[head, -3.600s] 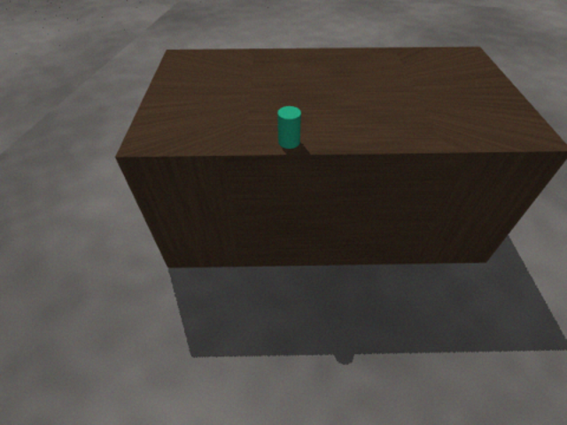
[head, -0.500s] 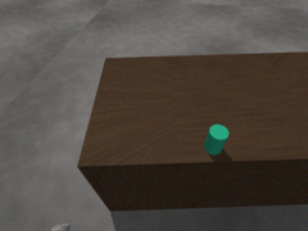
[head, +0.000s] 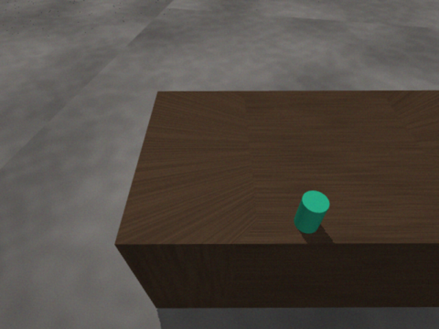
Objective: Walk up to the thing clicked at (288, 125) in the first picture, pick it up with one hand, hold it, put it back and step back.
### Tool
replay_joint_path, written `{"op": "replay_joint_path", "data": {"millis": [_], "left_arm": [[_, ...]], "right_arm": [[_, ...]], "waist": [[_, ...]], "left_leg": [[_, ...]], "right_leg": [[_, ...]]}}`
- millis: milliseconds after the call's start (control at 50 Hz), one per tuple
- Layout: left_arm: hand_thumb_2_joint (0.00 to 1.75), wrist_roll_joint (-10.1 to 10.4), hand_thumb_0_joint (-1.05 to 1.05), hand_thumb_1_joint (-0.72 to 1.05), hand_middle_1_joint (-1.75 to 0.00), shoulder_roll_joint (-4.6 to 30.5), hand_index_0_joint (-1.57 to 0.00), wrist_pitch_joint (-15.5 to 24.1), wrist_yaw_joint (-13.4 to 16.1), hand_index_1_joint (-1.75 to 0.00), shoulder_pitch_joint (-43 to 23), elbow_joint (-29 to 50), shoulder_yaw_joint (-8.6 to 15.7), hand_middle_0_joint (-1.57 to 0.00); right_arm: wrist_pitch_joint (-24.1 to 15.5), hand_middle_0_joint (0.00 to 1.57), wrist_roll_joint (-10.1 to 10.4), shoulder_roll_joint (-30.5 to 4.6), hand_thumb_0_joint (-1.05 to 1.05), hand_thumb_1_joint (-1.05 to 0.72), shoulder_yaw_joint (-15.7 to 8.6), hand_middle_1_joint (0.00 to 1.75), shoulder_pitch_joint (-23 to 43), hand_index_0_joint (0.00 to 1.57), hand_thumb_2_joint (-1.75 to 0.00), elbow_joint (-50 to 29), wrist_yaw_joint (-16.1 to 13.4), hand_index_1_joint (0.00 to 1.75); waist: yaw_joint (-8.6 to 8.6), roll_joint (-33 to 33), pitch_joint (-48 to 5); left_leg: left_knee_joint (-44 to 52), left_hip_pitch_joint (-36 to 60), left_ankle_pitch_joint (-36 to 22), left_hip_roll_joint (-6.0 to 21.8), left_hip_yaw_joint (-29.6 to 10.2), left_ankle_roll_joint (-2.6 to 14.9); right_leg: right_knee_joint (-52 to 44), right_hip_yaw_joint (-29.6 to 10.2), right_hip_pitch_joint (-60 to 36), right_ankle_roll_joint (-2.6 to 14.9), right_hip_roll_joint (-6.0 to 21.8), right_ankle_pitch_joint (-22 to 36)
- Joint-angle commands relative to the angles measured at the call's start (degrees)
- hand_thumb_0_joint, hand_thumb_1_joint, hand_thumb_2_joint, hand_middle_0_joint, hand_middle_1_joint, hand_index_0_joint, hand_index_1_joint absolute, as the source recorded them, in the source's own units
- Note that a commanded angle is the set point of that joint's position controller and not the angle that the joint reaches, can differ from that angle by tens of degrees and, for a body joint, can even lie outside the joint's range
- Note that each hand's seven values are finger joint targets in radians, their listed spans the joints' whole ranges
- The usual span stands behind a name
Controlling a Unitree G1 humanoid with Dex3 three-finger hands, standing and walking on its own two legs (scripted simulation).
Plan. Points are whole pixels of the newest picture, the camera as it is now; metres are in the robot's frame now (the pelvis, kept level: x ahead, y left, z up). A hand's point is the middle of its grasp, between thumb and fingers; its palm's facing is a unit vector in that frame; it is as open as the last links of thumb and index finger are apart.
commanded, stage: walk up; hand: right
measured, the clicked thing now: (310, 212) +0.43 -0.21 -0.13
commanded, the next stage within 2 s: stand in 0.36 s
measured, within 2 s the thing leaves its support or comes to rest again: neither
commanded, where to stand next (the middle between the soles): +0.06 +0.00 m, yaw +1 degrees
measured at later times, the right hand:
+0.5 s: hand out of the picture +0.10 -0.25 -0.16, palm faces -0.02 +0.94 -0.33, open 7.4 cm
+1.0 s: hand out of the picture +0.11 -0.26 -0.16, palm faces -0.02 +0.94 -0.33, open 7.4 cm
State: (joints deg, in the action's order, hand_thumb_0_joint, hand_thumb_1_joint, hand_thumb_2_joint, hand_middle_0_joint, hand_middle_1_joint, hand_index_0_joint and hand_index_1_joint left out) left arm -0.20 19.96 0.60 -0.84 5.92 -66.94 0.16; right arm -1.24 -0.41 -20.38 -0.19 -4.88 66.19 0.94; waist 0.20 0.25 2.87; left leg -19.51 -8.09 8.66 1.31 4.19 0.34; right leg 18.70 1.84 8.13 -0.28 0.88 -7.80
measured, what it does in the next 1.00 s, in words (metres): stands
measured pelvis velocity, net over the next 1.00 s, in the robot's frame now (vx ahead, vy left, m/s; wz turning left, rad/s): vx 0.03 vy -0.01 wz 0.01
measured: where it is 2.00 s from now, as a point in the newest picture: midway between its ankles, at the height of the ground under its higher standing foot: outside the picture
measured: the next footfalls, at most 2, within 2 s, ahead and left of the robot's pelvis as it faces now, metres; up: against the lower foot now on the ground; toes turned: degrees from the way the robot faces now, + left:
none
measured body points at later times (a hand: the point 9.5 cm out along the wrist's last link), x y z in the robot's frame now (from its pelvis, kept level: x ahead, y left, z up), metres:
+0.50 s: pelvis +0.02 +0.00 +0.00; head +0.03 +0.00 +0.45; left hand +0.09 +0.29 -0.13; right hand +0.10 -0.30 -0.13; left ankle +0.02 +0.11 -0.75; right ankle +0.03 -0.12 -0.75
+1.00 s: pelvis +0.03 -0.01 +0.00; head +0.04 -0.02 +0.45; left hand +0.11 +0.29 -0.13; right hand +0.11 -0.31 -0.13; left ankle +0.02 +0.11 -0.75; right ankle +0.03 -0.12 -0.75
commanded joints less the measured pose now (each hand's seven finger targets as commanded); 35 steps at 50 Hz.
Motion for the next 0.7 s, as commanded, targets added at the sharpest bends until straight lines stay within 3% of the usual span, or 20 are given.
{"op": "replay_joint_path", "data": {"millis": [0,280,440,580,680], "left_arm": [[0.9,-0.11,0.0,0.9,-0.3,11.61,-0.2,1.27,0.63,-0.3,-3.92,3.02,2.12,-0.2],[0.9,-0.25,0.0,0.9,-0.3,11.62,-0.2,1.33,0.92,-0.3,-3.47,3.0,2.51,-0.2],[0.9,-0.33,0.0,0.9,-0.3,11.49,-0.2,1.66,1.22,-0.3,-3.31,3.83,1.78,-0.2],[0.9,-0.28,0.0,0.9,-0.3,11.62,-0.2,1.39,1.26,-0.3,-2.98,3.94,1.75,-0.2],[0.9,-0.31,0.0,0.9,-0.3,11.79,-0.2,1.42,1.24,-0.3,-3.5,4.49,1.81,-0.2]], "right_arm": [[-0.84,0.2,0.1,-12.13,0.0,-0.9,-2.18,0.3,3.28,0.2,-0.9,-3.13,-0.85,0.3],[-0.69,0.2,0.01,-11.28,0.0,-0.9,-2.16,0.3,3.5,0.2,-0.9,-2.63,-0.95,0.3],[-0.93,0.2,-0.2,-11.22,0.0,-0.9,-2.13,0.3,3.22,0.2,-0.9,-2.84,-1.15,0.3],[-0.76,0.2,-0.13,-11.37,0.0,-0.9,-2.09,0.3,2.84,0.2,-0.9,-2.86,-1.18,0.3],[-0.82,0.2,-0.26,-11.28,0.0,-0.9,-2.09,0.3,2.53,0.2,-0.9,-3.07,-1.18,0.3]], "waist": [[-0.19,-0.31,-3.17],[-0.12,-0.47,-3.92],[-0.45,0.78,-6.68],[-0.38,0.02,-3.92],[-0.46,0.19,-5.15]], "left_leg": [[5.55,1.17,3.7,7.31,-8.41,1.01],[5.3,1.22,0.26,6.78,-7.93,0.71],[4.68,3.58,-7.54,7.69,-7.57,0.56],[5.58,2.03,-3.82,7.38,-7.72,0.17],[5.22,2.81,-5.62,7.36,-7.36,-0.06]], "right_leg": [[-4.66,-6.91,1.58,1.32,6.48,-1.25],[-5.09,-6.88,-0.19,0.95,6.96,1.56],[-3.31,-6.28,-2.46,1.1,7.5,5.92],[-4.07,-6.18,-1.55,0.98,7.22,2.67],[-3.86,-6.21,-2.32,1.26,7.34,4.44]]}}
